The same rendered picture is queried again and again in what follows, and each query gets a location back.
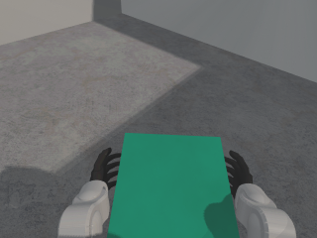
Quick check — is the robot left hand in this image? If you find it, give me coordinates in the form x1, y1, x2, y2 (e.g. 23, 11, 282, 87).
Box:
90, 148, 122, 190

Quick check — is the robot left forearm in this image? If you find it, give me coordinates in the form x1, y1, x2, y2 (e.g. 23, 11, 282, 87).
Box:
57, 179, 111, 238

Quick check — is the robot right hand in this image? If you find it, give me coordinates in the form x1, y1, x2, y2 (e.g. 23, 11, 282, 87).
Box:
224, 150, 253, 199

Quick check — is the carton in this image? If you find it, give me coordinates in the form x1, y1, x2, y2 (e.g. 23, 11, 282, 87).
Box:
107, 133, 240, 238

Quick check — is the robot right forearm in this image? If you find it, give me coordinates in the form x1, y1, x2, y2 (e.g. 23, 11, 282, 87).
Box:
235, 183, 296, 238

